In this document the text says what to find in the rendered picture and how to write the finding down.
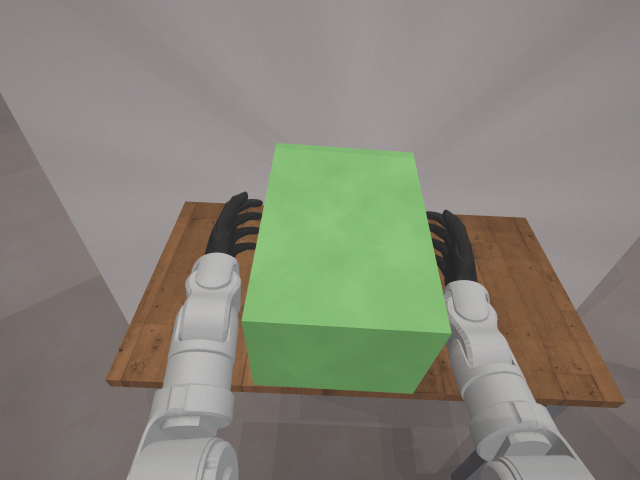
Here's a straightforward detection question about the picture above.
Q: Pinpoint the left robot forearm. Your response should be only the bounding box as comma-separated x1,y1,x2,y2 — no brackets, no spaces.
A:
127,253,241,480

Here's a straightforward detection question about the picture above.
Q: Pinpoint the table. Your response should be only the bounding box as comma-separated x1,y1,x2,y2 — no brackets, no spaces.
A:
105,201,625,480

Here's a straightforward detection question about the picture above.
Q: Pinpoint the carton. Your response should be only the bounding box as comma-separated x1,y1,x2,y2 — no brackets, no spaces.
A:
241,143,452,394

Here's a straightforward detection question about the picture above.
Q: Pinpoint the right robot hand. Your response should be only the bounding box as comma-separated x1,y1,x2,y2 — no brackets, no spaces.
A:
426,210,478,287

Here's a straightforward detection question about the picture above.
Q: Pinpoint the left robot hand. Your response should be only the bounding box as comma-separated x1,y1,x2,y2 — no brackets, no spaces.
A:
205,192,263,258

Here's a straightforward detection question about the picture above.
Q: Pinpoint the right robot forearm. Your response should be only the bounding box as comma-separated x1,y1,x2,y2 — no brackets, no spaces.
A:
443,280,595,480

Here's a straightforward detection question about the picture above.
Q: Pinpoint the robot right upper arm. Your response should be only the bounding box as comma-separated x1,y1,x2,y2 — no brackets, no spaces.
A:
480,455,594,480

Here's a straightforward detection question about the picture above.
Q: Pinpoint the robot left upper arm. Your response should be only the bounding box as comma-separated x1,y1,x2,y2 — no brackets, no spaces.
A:
128,437,239,480

